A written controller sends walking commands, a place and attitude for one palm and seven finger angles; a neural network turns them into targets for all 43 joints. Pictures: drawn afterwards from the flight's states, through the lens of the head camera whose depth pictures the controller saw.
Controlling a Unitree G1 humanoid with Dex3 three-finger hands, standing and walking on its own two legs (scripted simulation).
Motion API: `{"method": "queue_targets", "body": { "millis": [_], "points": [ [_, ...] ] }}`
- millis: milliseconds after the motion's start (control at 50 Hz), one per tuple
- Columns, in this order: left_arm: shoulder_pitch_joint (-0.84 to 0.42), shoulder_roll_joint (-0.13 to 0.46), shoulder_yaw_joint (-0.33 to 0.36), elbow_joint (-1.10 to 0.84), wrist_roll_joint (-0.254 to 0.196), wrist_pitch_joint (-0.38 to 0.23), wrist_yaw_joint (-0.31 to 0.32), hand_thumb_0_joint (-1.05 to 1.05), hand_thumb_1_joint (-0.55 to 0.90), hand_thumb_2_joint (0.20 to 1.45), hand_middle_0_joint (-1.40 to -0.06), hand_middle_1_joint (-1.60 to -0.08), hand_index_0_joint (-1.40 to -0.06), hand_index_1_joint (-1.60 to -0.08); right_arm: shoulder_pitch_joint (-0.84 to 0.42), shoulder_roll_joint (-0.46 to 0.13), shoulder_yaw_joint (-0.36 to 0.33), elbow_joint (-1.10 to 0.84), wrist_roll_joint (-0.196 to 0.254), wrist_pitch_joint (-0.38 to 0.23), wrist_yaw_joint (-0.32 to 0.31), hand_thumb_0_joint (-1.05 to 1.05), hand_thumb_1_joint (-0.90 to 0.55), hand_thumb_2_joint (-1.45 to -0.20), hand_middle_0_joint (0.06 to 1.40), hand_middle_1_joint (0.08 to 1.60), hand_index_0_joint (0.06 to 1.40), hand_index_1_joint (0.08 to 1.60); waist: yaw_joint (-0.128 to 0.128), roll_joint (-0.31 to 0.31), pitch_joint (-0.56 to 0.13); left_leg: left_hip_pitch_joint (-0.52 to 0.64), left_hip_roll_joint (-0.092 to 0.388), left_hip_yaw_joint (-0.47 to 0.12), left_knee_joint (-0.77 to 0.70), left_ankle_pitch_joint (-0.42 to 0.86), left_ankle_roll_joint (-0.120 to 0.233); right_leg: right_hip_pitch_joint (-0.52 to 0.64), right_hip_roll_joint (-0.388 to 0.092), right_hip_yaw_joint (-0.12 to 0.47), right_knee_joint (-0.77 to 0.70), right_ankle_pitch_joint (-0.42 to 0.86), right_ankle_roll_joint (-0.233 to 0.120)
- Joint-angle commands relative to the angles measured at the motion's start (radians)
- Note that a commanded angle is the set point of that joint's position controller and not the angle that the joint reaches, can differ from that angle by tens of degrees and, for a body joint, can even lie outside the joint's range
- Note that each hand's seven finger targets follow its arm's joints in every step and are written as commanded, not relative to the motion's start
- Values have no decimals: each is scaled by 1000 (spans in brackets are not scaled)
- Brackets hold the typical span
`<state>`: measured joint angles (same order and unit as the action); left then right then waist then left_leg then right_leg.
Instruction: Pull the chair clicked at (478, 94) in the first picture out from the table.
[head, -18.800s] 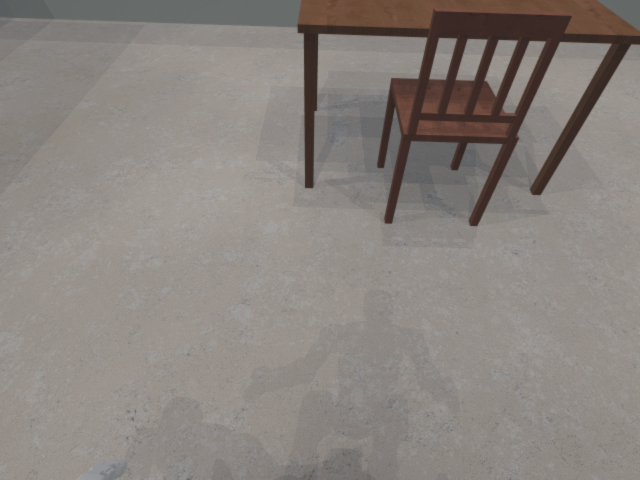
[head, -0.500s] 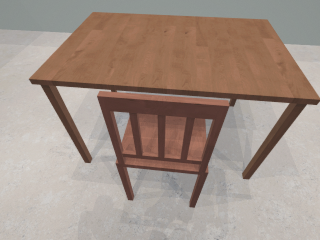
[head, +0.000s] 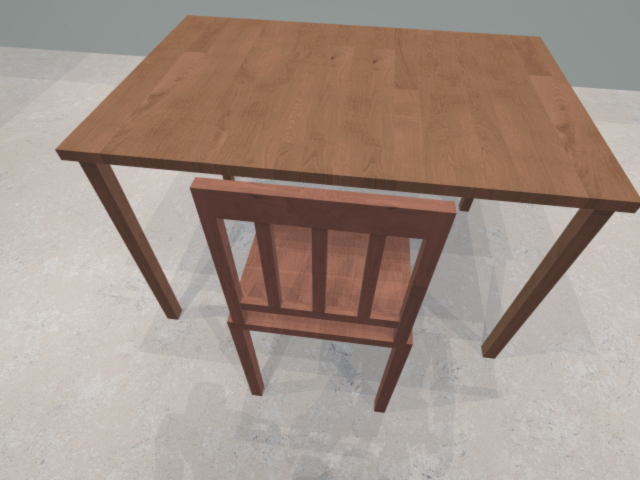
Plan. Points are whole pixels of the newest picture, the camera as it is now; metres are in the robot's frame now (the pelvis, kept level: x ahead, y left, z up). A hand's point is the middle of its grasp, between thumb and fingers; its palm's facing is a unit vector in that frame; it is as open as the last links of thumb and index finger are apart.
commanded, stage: raise the hand toward the chair's back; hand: left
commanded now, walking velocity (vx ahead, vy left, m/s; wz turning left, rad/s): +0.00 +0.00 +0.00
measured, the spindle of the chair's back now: (319, 271) +0.48 +0.03 -0.10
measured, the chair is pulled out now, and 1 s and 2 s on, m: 0.00 0.00 0.00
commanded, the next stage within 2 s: none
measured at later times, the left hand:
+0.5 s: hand out of the picture +0.13 +0.18 -0.08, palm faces +0.02 -1.00 +0.01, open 10.0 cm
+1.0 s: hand (173, 446) +0.17 +0.20 -0.06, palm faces -0.05 -1.00 -0.03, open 14.4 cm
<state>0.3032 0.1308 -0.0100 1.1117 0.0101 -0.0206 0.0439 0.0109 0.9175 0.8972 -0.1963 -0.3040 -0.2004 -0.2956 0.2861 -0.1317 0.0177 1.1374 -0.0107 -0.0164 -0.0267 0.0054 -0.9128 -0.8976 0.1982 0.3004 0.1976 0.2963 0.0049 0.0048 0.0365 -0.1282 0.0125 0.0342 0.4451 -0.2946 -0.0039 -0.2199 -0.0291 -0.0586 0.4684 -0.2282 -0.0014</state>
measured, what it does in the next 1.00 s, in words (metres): lowers itself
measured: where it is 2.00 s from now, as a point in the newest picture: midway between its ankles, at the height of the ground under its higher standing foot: outside the picture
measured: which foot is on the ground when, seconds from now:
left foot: down 0.00-1.00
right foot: down 0.00-1.00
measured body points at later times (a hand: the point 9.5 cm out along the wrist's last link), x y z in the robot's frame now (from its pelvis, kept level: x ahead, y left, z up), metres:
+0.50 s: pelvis -0.05 -0.01 -0.11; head +0.01 +0.02 +0.34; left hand +0.12 +0.23 -0.08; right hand +0.22 -0.24 -0.12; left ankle -0.04 +0.12 -0.74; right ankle +0.01 -0.12 -0.74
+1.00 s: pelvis -0.04 +0.01 -0.10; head +0.03 +0.03 +0.35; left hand +0.17 +0.25 -0.06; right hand +0.14 -0.24 -0.16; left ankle -0.04 +0.12 -0.74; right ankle +0.01 -0.12 -0.74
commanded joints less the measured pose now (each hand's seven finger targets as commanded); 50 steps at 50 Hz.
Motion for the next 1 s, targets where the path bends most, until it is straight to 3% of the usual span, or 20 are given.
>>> {"method": "queue_targets", "body": {
  "millis": [0,20,40,60,80,100,120,160,180,240,260,280,320,360,480,560,680,720,880,980],
  "points": [
    [-222,240,73,-1269,-104,-147,49,0,853,880,-195,-293,-195,-293,-105,-211,-20,-388,31,-271,-100,0,-900,-900,200,300,200,300,10,283,-331,104,4,17,-53,464,-2,115,-20,58,8,256,-65],
    [58,16,-18,-952,-137,-15,64,0,830,870,-193,-289,-193,-289,-91,-181,-25,-358,44,-316,-71,0,-900,-900,200,300,200,300,-5,129,-179,-9,21,-23,-46,471,-14,28,-9,-10,19,140,-45],
    [-37,-3,-65,-1137,-172,-34,40,0,807,860,-191,-285,-191,-285,-61,-230,-29,-395,58,-334,-63,0,-900,-900,200,300,200,300,-18,43,-157,-47,17,-47,-11,347,-1,9,-6,-21,17,140,-25],
    [-60,66,-15,-1190,-167,-76,28,0,783,850,-188,-282,-188,-282,-83,-252,-41,-432,47,-361,-66,0,-900,-900,200,300,200,300,-27,-32,-151,-95,-1,-48,18,207,17,-34,-4,-13,12,78,-17],
    [20,41,-7,-1057,-165,-93,10,0,760,840,-186,-278,-186,-278,-90,-249,-44,-445,37,-368,-63,0,-900,-900,200,300,200,300,-58,-144,-22,-195,-9,-60,39,79,26,-127,3,-33,1,-29,-11],
    [-19,25,2,-1001,-182,-147,-26,0,737,830,-184,-274,-184,-274,-64,-269,-53,-470,28,-377,-47,0,-900,-900,200,300,200,300,-73,-245,21,-288,-24,-74,89,-18,27,-231,-1,-38,21,-136,-3],
    [6,21,25,-969,-193,-221,-69,0,713,820,-181,-271,-181,-271,-70,-268,-70,-506,18,-387,-33,0,-900,-900,200,300,200,300,-53,-283,2,-359,-27,-76,140,-77,21,-297,-1,-36,66,-215,-5],
    [242,6,77,-894,-231,-369,-179,0,667,800,-177,-263,-177,-263,-104,-256,-88,-580,7,-402,3,0,-900,-900,200,300,200,300,26,-236,-98,-466,-37,-53,246,-91,3,-335,-2,-22,186,-246,-20],
    [313,48,143,-858,-241,-438,-238,0,643,790,-174,-260,-174,-260,-103,-258,-97,-604,17,-396,27,0,-900,-900,200,300,200,300,58,-124,-147,-492,-47,-36,295,-58,-10,-321,-5,-3,254,-193,-37],
    [246,131,195,-934,-242,-660,-415,0,573,760,-167,-249,-167,-249,-165,-260,-113,-690,11,-380,68,0,-900,-900,200,300,200,300,54,-71,-214,-667,-55,-16,483,-56,-11,-443,-11,38,446,-128,-53],
    [260,170,244,-935,-242,-671,-436,0,550,750,-165,-245,-165,-245,-181,-263,-121,-721,17,-368,71,0,-900,-900,200,300,200,300,73,-70,-254,-718,-57,-5,524,-73,-1,-468,-12,58,483,-153,-53],
    [266,199,277,-947,-249,-645,-445,0,527,740,-163,-241,-163,-241,-190,-264,-126,-746,25,-348,72,0,-900,-900,200,300,200,300,87,-34,-256,-753,-60,-1,538,-102,2,-480,-12,77,492,-195,-55],
    [203,173,245,-1110,-294,-574,-450,0,480,720,-158,-234,-158,-234,-228,-260,-116,-831,43,-319,58,0,-900,-900,200,300,200,300,75,-31,-297,-768,-66,2,550,-180,12,-501,-9,95,475,-315,-46],
    [96,204,242,-1312,-308,-525,-413,0,433,700,-153,-227,-153,-227,-198,-250,-110,-865,45,-308,33,0,-900,-900,200,300,200,300,49,69,-353,-750,-55,-10,579,-150,22,-496,-6,115,482,-293,-44],
    [-46,191,153,-1512,-260,-500,-354,0,293,640,-139,-205,-139,-205,-117,-242,-76,-798,32,-286,-17,0,-900,-900,200,300,200,300,-60,58,-369,-714,-13,-66,662,-77,39,-575,28,70,528,-186,-31],
    [-4,205,168,-1389,-271,-433,-408,0,200,600,-130,-190,-130,-190,-129,-238,-67,-755,42,-303,-37,0,-900,-900,200,300,200,300,-52,43,-369,-749,-15,-81,652,-129,33,-576,25,57,507,-265,-26],
    [101,251,297,-1313,-313,-305,-409,0,60,540,-116,-168,-116,-168,-180,-212,-68,-756,46,-294,-40,0,-900,-900,200,300,200,300,17,-8,-439,-751,-25,-85,601,-56,26,-455,16,43,493,-210,-23],
    [111,234,284,-1375,-318,-320,-390,0,13,520,-111,-161,-111,-161,-171,-206,-68,-759,43,-299,-33,0,-900,-900,200,300,200,300,25,19,-454,-714,-24,-88,580,-15,22,-448,15,23,508,-160,-26],
    [83,230,249,-1336,-284,-387,-342,0,-173,440,-93,-131,-93,-131,-139,-230,-73,-751,42,-305,-30,0,-900,-900,200,300,200,300,-17,6,-338,-729,-20,-90,556,-110,22,-547,14,3,491,-262,-29],
    [52,252,249,-1384,-277,-404,-343,0,-290,390,-81,-113,-81,-113,-118,-244,-74,-763,42,-307,-35,0,-900,-900,200,300,200,300,-13,75,-377,-663,-18,-95,535,-66,20,-529,16,-10,503,-201,-34]
  ]
}}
